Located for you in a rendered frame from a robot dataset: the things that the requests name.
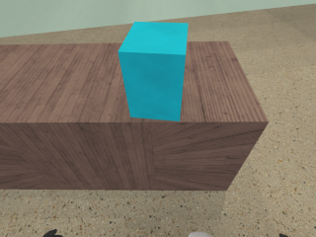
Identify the pedestal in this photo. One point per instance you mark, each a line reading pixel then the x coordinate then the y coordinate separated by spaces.
pixel 65 122

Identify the carton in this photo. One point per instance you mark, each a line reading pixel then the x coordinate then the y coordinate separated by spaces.
pixel 152 60

